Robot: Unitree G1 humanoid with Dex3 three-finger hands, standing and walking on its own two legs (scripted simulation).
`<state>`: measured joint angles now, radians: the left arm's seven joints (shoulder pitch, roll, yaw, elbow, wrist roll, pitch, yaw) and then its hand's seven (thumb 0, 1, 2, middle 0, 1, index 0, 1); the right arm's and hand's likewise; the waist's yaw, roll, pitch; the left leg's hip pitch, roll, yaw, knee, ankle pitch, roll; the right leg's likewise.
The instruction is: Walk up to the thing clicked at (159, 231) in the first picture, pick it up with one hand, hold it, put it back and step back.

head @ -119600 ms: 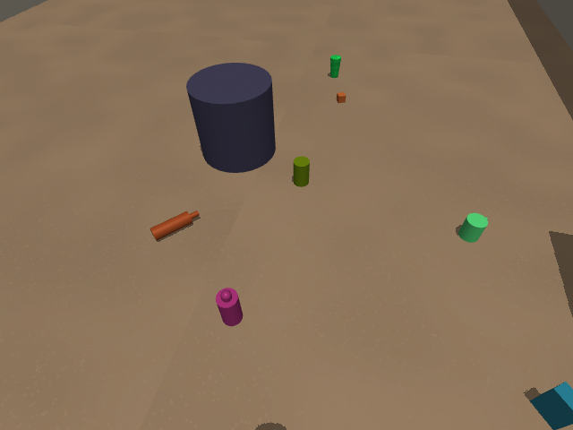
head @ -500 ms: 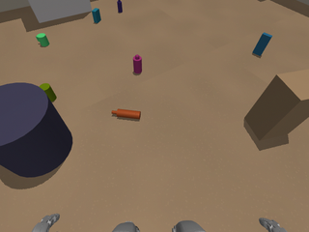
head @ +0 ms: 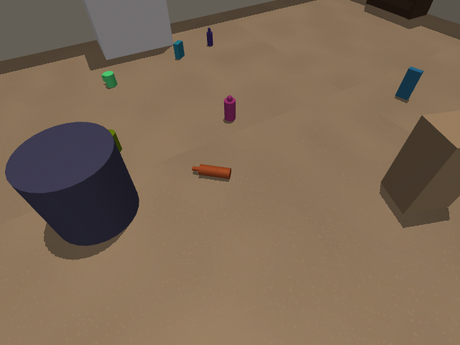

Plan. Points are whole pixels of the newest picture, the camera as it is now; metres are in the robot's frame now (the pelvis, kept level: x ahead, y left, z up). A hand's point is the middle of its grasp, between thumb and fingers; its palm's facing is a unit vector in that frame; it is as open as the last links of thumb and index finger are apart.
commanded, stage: step back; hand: left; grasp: from above
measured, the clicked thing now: (211, 170) +1.14 +0.20 -0.72
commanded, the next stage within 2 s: stand in 0.82 s
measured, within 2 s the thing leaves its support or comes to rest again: neither
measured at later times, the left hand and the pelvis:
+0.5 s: hand out of the picture +0.08 +0.25 -0.14, palm faces +0.03 -0.93 -0.38, open 7.4 cm; pelvis +0.04 -0.01 +0.00, yaw +1 degrees
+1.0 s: hand out of the picture +0.14 +0.25 -0.13, palm faces -0.03 -0.94 -0.34, open 7.3 cm; pelvis +0.05 +0.00 +0.02, yaw -1 degrees
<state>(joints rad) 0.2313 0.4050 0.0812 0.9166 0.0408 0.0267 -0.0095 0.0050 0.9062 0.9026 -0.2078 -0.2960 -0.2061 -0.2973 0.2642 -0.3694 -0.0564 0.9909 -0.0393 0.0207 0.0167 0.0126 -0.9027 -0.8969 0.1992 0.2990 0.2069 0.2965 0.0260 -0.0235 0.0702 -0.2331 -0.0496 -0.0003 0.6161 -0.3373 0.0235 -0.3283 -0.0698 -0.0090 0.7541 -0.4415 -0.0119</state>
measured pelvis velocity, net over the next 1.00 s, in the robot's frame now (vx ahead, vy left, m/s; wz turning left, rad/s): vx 0.05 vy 0.00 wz -0.02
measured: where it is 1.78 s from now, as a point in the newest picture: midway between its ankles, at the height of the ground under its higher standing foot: outside the picture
